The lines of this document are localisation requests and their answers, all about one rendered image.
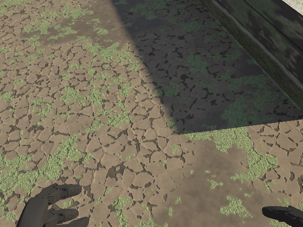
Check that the robot left hand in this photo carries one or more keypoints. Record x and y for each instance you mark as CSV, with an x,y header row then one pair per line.
x,y
37,214

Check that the robot right hand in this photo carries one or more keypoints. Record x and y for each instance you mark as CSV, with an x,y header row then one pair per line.
x,y
291,215

